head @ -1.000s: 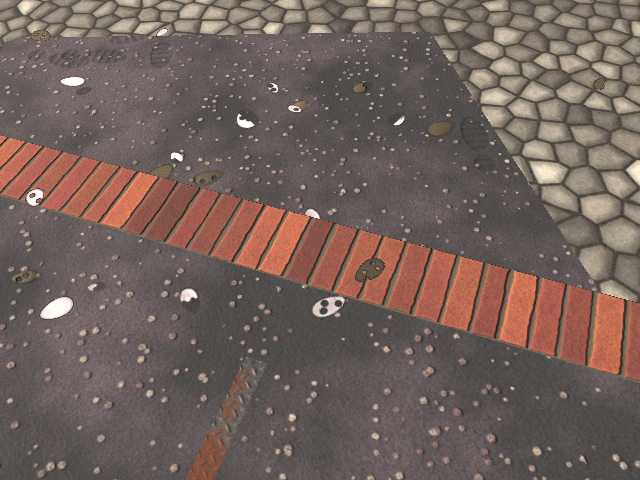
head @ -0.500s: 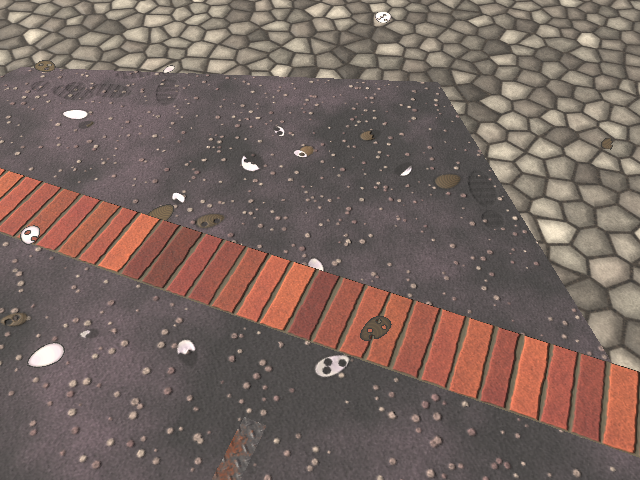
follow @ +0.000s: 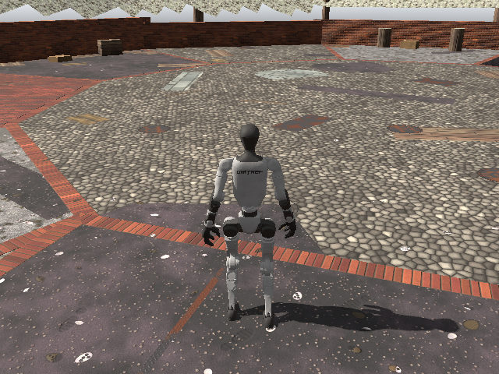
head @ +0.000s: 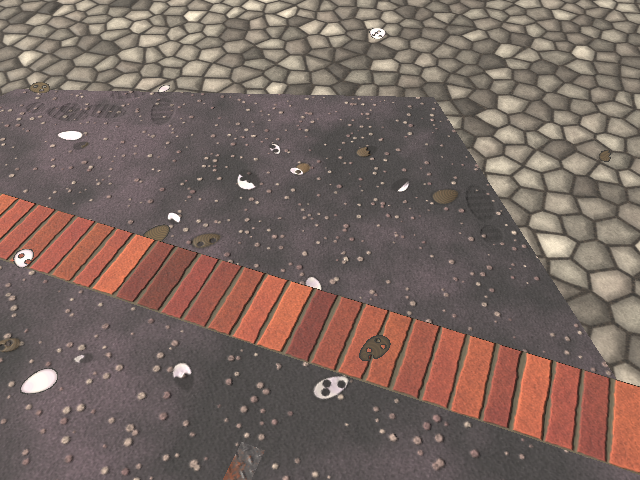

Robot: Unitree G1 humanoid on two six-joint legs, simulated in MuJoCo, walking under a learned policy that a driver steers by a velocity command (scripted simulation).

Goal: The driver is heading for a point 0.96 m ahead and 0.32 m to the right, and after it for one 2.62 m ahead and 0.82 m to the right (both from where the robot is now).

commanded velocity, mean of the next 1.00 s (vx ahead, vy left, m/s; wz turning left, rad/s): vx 0.46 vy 0.00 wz -0.39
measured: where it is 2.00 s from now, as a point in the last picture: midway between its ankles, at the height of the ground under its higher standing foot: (476, 350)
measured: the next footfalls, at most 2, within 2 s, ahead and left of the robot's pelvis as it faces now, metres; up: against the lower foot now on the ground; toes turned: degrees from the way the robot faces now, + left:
left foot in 0.30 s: +0.27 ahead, +0.17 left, +0.00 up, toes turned -2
right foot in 0.86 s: +0.51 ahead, -0.15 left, +0.00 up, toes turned -25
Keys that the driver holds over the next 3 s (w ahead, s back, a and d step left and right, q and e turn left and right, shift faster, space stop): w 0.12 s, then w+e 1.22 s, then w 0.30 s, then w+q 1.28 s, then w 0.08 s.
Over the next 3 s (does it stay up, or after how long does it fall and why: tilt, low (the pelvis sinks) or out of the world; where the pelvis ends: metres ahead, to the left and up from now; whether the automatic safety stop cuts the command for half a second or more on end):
stays up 1.36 -0.57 -0.11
